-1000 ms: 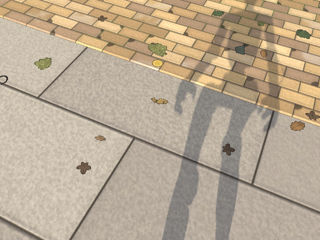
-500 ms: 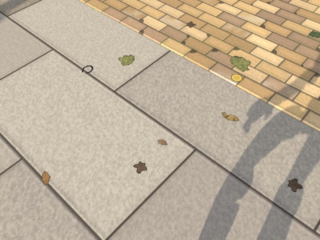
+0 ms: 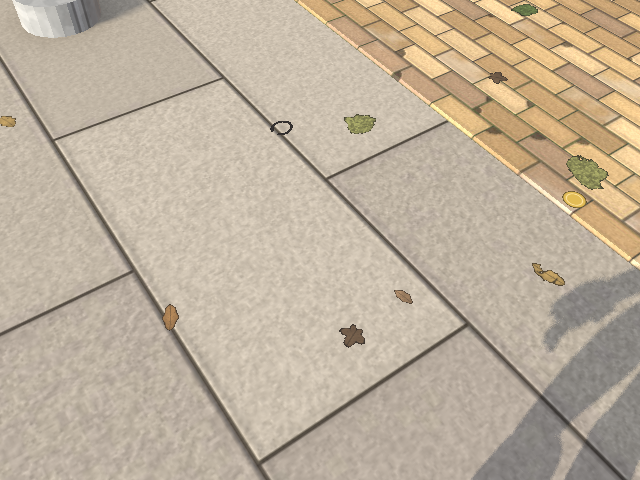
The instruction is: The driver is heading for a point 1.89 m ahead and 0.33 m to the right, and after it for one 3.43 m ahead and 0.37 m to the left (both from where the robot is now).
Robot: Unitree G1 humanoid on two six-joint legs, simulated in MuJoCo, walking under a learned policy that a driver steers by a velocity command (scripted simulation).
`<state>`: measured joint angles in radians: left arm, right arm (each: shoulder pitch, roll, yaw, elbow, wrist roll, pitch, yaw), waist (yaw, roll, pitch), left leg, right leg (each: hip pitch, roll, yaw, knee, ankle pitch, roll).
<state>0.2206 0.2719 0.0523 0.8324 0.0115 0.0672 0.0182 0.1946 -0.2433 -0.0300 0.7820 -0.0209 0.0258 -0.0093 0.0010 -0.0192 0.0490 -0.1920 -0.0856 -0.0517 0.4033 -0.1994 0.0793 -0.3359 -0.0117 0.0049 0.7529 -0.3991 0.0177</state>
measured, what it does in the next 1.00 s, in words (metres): walks ahead: right foot, then right foot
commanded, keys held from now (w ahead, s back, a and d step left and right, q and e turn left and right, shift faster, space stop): no key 0.18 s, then w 0.82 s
